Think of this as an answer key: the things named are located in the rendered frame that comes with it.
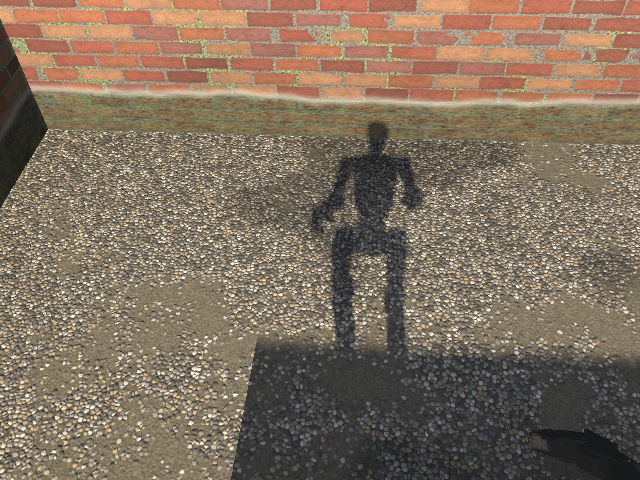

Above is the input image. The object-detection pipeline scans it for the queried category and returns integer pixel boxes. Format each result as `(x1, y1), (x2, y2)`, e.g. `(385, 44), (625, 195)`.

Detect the robot right hand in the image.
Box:
(528, 429), (640, 480)

